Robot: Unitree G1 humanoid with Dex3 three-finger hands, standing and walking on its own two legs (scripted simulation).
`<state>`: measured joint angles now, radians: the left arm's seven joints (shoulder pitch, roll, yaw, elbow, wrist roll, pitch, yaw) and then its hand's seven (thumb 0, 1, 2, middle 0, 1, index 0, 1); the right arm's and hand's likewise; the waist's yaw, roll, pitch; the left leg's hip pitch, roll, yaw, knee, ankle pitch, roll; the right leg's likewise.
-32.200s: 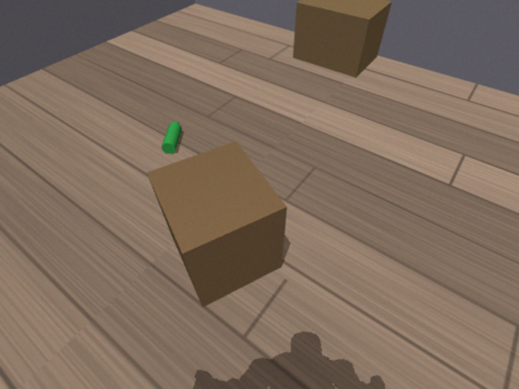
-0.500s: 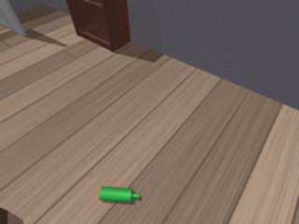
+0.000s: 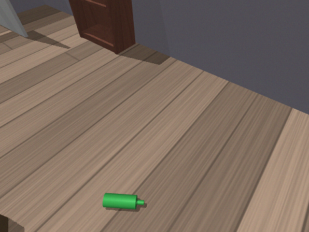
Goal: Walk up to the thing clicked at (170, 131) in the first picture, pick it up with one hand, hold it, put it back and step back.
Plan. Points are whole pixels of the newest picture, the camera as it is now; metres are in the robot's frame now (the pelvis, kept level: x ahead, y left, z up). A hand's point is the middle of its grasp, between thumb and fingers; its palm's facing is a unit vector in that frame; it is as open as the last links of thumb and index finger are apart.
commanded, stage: stand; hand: left
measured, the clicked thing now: (124, 201) +0.42 +0.22 -0.74
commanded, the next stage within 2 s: none
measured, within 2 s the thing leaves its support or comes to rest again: neither
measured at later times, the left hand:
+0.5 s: hand out of the picture +0.07 +0.25 -0.16, palm faces -0.04 -0.94 -0.35, open 7.4 cm
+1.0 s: hand out of the picture +0.07 +0.25 -0.16, palm faces -0.04 -0.94 -0.34, open 7.4 cm
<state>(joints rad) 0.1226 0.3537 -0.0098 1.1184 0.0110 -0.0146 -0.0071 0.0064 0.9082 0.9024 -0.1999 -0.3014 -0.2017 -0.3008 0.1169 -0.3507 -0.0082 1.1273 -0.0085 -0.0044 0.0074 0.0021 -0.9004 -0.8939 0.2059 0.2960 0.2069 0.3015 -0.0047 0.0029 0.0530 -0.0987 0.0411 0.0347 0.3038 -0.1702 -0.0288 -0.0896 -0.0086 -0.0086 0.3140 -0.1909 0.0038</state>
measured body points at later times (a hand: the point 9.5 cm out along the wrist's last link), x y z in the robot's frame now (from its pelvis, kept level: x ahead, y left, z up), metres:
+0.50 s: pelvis +0.00 +0.00 +0.00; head +0.01 -0.01 +0.45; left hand +0.07 +0.30 -0.13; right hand +0.07 -0.30 -0.14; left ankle +0.00 +0.14 -0.75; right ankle -0.01 -0.12 -0.75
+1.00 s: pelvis +0.00 +0.00 +0.00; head +0.01 +0.00 +0.45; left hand +0.08 +0.30 -0.13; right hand +0.07 -0.31 -0.13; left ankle +0.00 +0.14 -0.75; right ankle -0.01 -0.12 -0.75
